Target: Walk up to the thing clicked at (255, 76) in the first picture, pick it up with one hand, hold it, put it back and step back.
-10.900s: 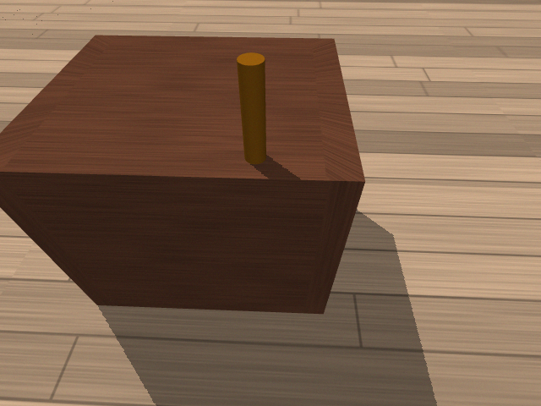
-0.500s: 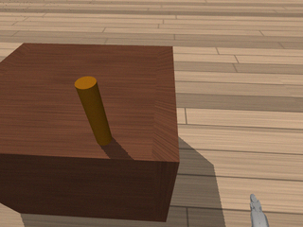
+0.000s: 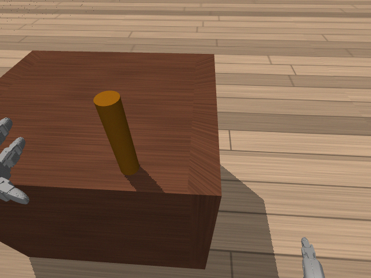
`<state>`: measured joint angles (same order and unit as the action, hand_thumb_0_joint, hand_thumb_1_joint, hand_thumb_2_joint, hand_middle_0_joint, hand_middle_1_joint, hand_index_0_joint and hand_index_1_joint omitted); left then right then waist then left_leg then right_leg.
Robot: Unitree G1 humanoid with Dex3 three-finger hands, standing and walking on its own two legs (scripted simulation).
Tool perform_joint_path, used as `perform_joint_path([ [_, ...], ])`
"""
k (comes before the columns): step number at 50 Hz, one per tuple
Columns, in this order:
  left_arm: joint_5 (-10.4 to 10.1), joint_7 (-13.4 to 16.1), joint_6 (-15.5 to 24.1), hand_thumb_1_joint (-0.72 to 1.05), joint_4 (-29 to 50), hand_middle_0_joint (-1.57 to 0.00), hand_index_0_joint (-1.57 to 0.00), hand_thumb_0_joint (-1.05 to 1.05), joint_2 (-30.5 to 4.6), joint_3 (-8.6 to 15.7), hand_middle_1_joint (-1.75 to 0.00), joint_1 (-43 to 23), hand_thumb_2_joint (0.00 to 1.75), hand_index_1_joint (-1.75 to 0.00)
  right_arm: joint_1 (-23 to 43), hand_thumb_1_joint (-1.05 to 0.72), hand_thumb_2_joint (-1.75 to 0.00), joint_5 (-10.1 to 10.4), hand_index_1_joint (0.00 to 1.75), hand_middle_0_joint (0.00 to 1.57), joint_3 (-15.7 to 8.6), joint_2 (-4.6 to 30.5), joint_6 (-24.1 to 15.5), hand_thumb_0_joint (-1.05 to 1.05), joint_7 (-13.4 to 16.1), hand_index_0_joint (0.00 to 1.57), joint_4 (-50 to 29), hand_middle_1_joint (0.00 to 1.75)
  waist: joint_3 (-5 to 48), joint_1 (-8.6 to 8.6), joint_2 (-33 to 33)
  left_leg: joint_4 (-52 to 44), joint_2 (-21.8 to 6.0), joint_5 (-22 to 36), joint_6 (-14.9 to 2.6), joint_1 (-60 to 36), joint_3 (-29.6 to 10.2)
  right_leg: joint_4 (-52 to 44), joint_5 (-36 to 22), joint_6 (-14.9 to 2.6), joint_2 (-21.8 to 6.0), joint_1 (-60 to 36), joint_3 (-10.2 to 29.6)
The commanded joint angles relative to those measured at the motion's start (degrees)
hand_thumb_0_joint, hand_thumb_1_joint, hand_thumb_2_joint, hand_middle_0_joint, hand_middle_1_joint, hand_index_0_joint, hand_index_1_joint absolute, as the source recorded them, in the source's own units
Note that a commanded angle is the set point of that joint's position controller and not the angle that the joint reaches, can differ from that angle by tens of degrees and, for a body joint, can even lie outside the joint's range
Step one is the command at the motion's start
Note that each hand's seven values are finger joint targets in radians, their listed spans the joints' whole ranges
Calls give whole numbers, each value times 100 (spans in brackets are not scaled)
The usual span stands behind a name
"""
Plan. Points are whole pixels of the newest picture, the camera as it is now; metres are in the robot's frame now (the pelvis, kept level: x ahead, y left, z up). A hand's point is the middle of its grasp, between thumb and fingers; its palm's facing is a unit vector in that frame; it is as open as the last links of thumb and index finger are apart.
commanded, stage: approach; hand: left
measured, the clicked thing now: (120, 138) +0.41 +0.18 +0.10
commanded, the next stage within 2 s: close in in 0.08 s
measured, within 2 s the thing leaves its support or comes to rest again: neither
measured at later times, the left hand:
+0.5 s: hand (105, 160) +0.37 +0.22 +0.06, palm faces +0.13 -0.99 -0.01, open 17.2 cm
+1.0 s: hand (121, 158) +0.37 +0.18 +0.06, palm faces +0.15 -0.99 +0.00, open 17.5 cm
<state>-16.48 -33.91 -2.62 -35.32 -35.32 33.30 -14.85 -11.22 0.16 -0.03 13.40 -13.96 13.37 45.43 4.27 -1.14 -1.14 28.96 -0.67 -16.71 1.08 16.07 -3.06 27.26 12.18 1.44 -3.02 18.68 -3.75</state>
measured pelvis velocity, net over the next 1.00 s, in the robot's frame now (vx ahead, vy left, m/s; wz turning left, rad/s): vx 0.00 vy -0.01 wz -0.04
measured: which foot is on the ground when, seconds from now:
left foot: down 0.00-1.00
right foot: down 0.00-1.00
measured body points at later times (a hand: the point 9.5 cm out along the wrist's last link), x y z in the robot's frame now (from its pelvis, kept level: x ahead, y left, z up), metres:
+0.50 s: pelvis +0.00 +0.00 -0.02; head +0.04 +0.00 +0.43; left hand +0.36 +0.27 +0.06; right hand +0.13 -0.27 -0.11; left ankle -0.02 +0.13 -0.74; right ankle +0.02 -0.14 -0.74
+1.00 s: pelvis +0.00 -0.01 -0.02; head +0.03 -0.01 +0.43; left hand +0.36 +0.23 +0.06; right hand +0.14 -0.27 -0.09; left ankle -0.02 +0.13 -0.74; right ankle +0.02 -0.14 -0.74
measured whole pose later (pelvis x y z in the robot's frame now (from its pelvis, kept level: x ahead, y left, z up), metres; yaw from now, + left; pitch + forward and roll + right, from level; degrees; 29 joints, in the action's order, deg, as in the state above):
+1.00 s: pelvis +0.00 -0.01 -0.02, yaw -2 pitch +7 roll +0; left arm -10.4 -2.7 9.9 -24.7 -13.4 15.6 -15.0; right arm -17.2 0.5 -3.2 12.2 -4.5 3.4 25.1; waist 2.9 2.2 -0.6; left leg 42.0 -1.8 -23.5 1.9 25.0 -1.3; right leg 41.2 18.5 0.9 -1.9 29.2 -1.6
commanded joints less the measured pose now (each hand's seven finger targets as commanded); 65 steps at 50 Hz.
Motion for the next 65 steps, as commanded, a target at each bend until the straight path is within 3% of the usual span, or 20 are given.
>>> perform_joint_path([
  [1, -159, 297, 717, -56, 990, -5, -5, 0, -1453, 99, -4, -2031, 2, -4, 216, 55, -5, -37, 5, 5, -337, 787, -372, 0, 17, 5, -675, 5, 863, 249, -144, -288, 259, 987, -234, -248, 240, -254, -702, -102, 174, -214, -37],
  [4, -54, 574, 1105, -55, 878, -5, -5, 0, -1140, -116, -4, -2048, 2, -4, 298, 55, -5, -55, 5, 5, -499, 928, -397, 0, -78, 5, -1028, 5, 963, 312, -229, -201, 196, 1020, -157, -263, 204, -85, -717, -138, 204, -73, -50],
  [7, -4, 825, 1482, -54, 1028, -5, -6, 0, -612, -436, -4, -2104, 2, -4, 261, 55, -5, -63, 5, 5, -210, 504, -322, 0, -269, 5, -1052, 5, 1076, 199, -521, -56, 137, 1262, -67, -215, 183, 90, -823, -189, 209, 14, -66],
  [12, 116, 1524, 1961, -48, 1140, -4, -6, 0, -640, -330, -4, -2158, 1, -2, 189, 56, -4, -104, 5, 5, -526, 782, -136, 0, -438, 5, -1428, 5, 1642, 198, -479, 295, 116, 1501, -68, 26, 236, 373, -1138, -176, 172, -304, 36],
  [19, 294, 2333, 2269, -42, 1554, -5, -6, 0, 33, -611, -2, -1655, 2, -1, 372, 53, -5, -103, 5, 5, -622, 702, 173, 0, -744, 5, -1654, 5, 2098, 19, -588, 631, -27, 2036, 60, 191, 188, 782, -1332, -242, 232, -309, 14],
  [20, 297, 2348, 2300, -41, 1691, -5, -6, 0, 350, -911, -2, -1791, 1, 0, 462, 53, -5, -88, 5, 5, -687, 704, 205, 0, -760, 5, -1814, 5, 1945, 114, -347, 641, -23, 1902, 45, 338, 212, 786, -1315, -224, 246, -336, 17],
  [21, 298, 2396, 2295, -44, 1636, -6, -7, 0, 228, -733, -3, -1445, 0, -1, 461, 53, -5, -78, 5, 5, -623, 691, 253, 0, -768, 5, -1870, 5, 2198, 23, -308, 687, -3, 1982, 16, 355, 233, 870, -1466, -214, 212, -542, 53],
  [24, 296, 2419, 2207, -42, 1772, -5, -7, 0, 674, -1141, -2, -1400, 1, 0, 378, 54, -4, -34, 5, 5, -590, 612, 362, 0, -782, 5, -2029, 5, 1805, 159, -42, 694, 40, 1549, -58, 548, 311, 829, -1290, -150, 194, -404, 87],
  [28, 272, 2575, 2041, -47, 1876, -6, -8, 0, 666, -1080, -2, -1293, 0, 0, -57, 54, -5, 37, 5, 5, -754, 784, 480, 0, -792, 5, -2120, 5, 1510, 249, 183, 700, 57, 1396, -109, 548, 352, 824, -1230, -112, 190, -204, 110],
  [33, 356, 2683, 1898, -48, 2391, -6, -7, 0, 985, -1435, 0, -1546, 0, 0, -434, 54, -5, 86, 5, 5, -631, 623, 502, 0, -878, 5, -2454, 5, 1361, 392, 58, 712, 73, 1247, -102, 386, 362, 857, -1085, -112, 199, 32, 91],
  [37, 418, 2827, 1831, -46, 2883, -5, -6, 0, 853, -1368, 0, -1764, 0, 0, -433, 54, -5, 71, 5, 5, -694, 682, 537, 0, -897, 5, -2629, 5, 1617, 324, -121, 768, 87, 1383, -89, 283, 352, 949, -1227, -126, 166, -47, 110],
  [39, 453, 2920, 1731, -47, 2604, -6, -7, 0, 1057, -1481, 0, -1685, 0, 0, -447, 54, -5, 66, 5, 5, -611, 541, 560, 0, -912, 5, -2563, 5, 1269, 308, -95, 772, 99, 1154, -98, 435, 376, 917, -1032, -113, 159, 77, 112],
  [44, 531, 3077, 1636, -61, 2471, -10, -9, 0, 1301, -1660, 0, -1725, 0, 0, -188, 52, -6, 44, 5, 5, -561, 550, 555, 0, -934, 5, -3104, 5, 1570, 320, 59, 795, 48, 1273, -74, 438, 326, 980, -1064, -135, 189, -87, 99],
  [46, 570, 3150, 1615, -61, 2294, -10, -9, 0, 960, -1360, 0, -1650, 0, 0, -393, 52, -6, 38, 5, 5, -771, 727, 636, 0, -915, 5, -2927, 5, 1494, 274, 90, 829, 73, 1276, -89, 533, 358, 987, -1116, -123, 172, -106, 126],
  [47, 587, 3147, 1607, -61, 2248, -10, -9, 0, 1162, -1532, 0, -1612, 0, 0, -387, 52, -6, 24, 5, 5, -660, 625, 638, 0, -934, 5, -2992, 5, 1485, 263, 96, 827, 67, 1283, -83, 540, 360, 991, -1105, -127, 173, -78, 129],
  [52, 619, 3274, 1705, -61, 2215, -10, -9, 0, 1070, -1426, 0, -2102, 0, 0, -340, 51, -6, 20, 5, 5, -635, 518, 662, 0, -973, 5, -3306, 5, 1606, 266, 198, 855, 66, 970, -108, 701, 373, 1007, -848, -110, 184, -111, 147],
  [54, 663, 3309, 1719, -61, 2226, -20, -19, 0, 836, -1322, -7, -2296, 0, -7, -512, 52, -5, 17, 5, 5, -732, 603, 696, 0, -943, 5, -3189, 5, 1603, 279, 100, 832, 80, 887, -117, 674, 402, 1005, -800, -110, 178, -110, 177],
  [56, 676, 3283, 1710, -58, 2182, -34, -34, 0, 827, -1338, -17, -2462, 6, -17, -445, 52, -5, 16, 5, 5, -488, 393, 699, 0, -958, 5, -3470, 5, 1787, 294, 68, 877, 111, 950, -131, 650, 441, 978, -915, -92, 152, -238, 222],
  [57, 668, 3281, 1651, -59, 1772, -39, -40, 0, 832, -1286, -23, -2296, 10, -22, -445, 51, -5, 25, 5, 5, -638, 539, 704, 0, -935, 5, -3406, 5, 1546, 304, 203, 861, 113, 842, -145, 766, 449, 955, -847, -81, 153, -145, 224],
  [65, 680, 3119, 1537, -48, 1128, -63, -64, 0, 941, -1574, -44, -2853, 24, -43, -610, 51, -5, 42, 5, 5, -668, 623, 666, 0, -946, 5, -3386, 5, 1480, 484, 123, 862, 79, 689, -153, 756, 420, 949, -651, -113, 203, 259, 212],
])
